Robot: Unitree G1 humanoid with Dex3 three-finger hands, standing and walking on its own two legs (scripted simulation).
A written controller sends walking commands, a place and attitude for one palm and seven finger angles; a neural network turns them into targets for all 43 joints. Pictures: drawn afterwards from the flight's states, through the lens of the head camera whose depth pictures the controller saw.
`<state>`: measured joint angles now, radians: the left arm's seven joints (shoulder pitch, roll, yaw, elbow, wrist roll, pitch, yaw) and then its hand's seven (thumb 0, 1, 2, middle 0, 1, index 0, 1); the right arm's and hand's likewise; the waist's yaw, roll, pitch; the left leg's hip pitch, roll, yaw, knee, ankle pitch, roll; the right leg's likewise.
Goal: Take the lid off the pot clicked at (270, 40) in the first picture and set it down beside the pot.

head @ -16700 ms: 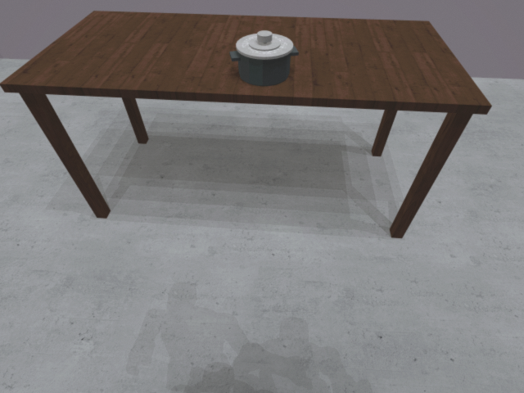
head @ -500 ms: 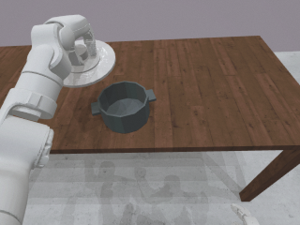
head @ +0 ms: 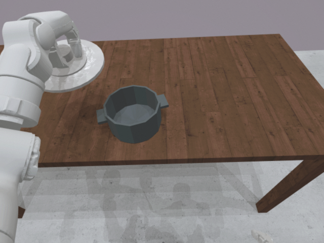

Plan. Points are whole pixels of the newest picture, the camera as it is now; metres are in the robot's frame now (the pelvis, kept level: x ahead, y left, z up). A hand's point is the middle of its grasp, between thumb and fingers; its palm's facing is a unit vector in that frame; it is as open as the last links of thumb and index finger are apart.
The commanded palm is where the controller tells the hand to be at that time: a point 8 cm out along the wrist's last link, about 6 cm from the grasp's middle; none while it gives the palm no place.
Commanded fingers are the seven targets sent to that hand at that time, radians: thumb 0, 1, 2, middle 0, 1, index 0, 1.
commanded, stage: move the lid sideways beside the pot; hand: left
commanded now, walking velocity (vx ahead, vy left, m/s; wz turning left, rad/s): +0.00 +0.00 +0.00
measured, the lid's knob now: (61, 54) +0.50 +0.22 +0.23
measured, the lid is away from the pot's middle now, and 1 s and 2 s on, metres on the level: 0.14 0.24 0.24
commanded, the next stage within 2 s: lower the lid onto the table in 0.98 s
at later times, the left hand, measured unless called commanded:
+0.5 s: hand (36, 55) +0.47 +0.26 +0.24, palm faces -0.24 -0.05 -0.97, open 6.5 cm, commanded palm +0.46 +0.28 +0.31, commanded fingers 0.00 0.63 0.97 -0.83 -1.03 -0.97 -1.09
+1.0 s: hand (14, 58) +0.47 +0.32 +0.24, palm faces -0.26 -0.05 -0.96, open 6.5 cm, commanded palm +0.46 +0.31 +0.31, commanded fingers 0.00 0.63 0.97 -0.83 -1.03 -0.97 -1.09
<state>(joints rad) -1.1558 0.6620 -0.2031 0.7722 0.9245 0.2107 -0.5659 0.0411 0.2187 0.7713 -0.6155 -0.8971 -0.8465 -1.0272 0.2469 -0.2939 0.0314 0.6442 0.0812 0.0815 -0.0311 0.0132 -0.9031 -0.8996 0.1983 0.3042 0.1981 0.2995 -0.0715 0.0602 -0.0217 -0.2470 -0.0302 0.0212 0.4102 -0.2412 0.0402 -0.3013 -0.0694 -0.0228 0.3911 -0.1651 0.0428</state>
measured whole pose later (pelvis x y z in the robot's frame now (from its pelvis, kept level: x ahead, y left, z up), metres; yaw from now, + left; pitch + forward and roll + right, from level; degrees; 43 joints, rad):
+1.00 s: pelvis +0.01 +0.00 +0.00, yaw +0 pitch +7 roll -1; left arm -1.15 0.87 -0.08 0.89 0.96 0.06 -0.58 0.04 0.22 0.77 -0.61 -0.90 -0.85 -1.03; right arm 0.26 -0.31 0.03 0.65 0.10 0.15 -0.05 0.01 -0.90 -0.90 0.20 0.30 0.20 0.30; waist -0.08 0.05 -0.01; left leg -0.29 -0.02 0.01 0.42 -0.26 0.04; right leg -0.31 -0.06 -0.04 0.34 -0.15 0.04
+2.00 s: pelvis +0.01 +0.01 +0.00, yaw +0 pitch +7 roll -1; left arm -1.03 0.83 -0.05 0.91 0.94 -0.01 -0.53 0.04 0.23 0.77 -0.60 -0.89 -0.85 -1.04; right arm 0.29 -0.31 0.02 0.66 0.09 0.14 -0.05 0.01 -0.90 -0.90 0.20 0.30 0.20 0.30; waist -0.10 0.04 -0.01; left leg -0.30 -0.02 0.01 0.45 -0.27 0.05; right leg -0.32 -0.05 -0.03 0.35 -0.15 0.05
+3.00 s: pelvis +0.02 +0.02 +0.00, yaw +0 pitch +10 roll -2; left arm -0.95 0.81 -0.02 1.01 0.94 -0.14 -0.44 0.04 0.24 0.77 -0.59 -0.89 -0.86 -1.04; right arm 0.29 -0.29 0.01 0.68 0.08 0.15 -0.06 0.01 -0.90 -0.90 0.20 0.30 0.20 0.30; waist -0.10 0.04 -0.03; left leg -0.37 -0.02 0.02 0.50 -0.30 0.06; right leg -0.38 -0.06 -0.02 0.39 -0.17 0.05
